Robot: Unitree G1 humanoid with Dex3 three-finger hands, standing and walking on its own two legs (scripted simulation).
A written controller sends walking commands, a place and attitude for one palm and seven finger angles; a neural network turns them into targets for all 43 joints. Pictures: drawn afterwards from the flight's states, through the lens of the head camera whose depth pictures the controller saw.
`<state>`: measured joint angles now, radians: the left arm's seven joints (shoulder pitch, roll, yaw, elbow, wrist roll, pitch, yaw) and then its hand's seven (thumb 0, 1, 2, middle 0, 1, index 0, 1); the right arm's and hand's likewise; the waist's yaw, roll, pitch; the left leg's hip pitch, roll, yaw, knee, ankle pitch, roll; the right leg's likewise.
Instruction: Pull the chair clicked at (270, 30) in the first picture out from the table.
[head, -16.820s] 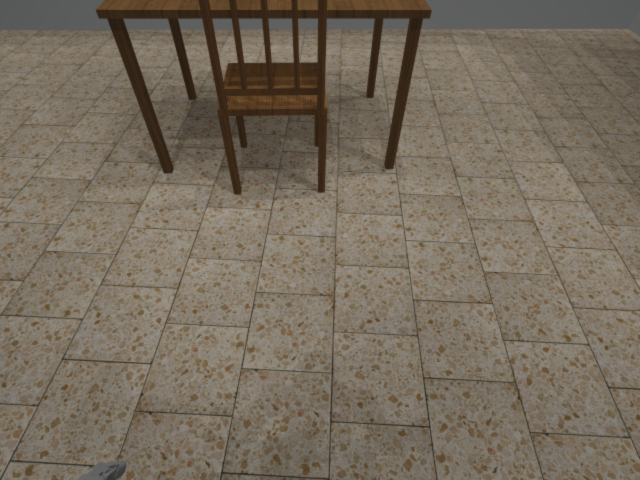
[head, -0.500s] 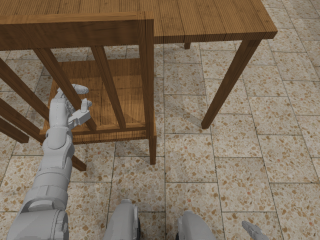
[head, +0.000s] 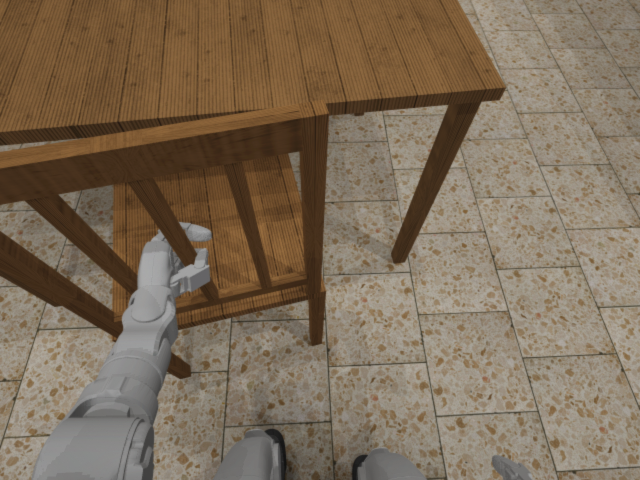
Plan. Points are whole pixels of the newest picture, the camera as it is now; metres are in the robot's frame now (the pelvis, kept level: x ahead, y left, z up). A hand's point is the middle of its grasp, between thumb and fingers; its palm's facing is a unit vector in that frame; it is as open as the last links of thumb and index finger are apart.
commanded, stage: step backward, pulling the chair out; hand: left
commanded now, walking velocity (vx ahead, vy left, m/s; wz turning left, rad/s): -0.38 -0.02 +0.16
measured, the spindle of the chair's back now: (185, 251) +0.42 +0.19 -0.05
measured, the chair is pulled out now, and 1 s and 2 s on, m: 0.09 0.16 0.17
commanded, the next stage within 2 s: none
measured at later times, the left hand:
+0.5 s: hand (230, 310) +0.33 +0.12 -0.05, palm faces +0.02 -0.98 -0.19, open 5.1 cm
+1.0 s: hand (229, 310) +0.33 +0.12 -0.05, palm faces +0.02 -0.98 -0.20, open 5.2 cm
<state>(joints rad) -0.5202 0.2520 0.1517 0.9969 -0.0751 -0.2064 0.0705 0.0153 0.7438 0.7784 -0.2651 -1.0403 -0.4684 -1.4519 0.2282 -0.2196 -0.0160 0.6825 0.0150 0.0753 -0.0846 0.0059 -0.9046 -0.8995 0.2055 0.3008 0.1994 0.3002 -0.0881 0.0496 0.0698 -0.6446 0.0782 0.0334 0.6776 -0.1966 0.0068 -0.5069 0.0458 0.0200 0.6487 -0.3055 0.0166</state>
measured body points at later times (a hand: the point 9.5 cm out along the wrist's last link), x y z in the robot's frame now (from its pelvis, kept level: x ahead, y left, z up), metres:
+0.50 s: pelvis -0.03 -0.01 +0.00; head +0.04 -0.02 +0.45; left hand +0.32 +0.17 -0.04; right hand +0.06 -0.29 -0.12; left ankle +0.08 +0.12 -0.72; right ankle +0.01 -0.13 -0.72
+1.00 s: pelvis -0.03 -0.02 +0.00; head +0.05 -0.02 +0.44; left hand +0.32 +0.17 -0.04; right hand +0.08 -0.29 -0.13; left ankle +0.08 +0.12 -0.72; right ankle +0.01 -0.13 -0.72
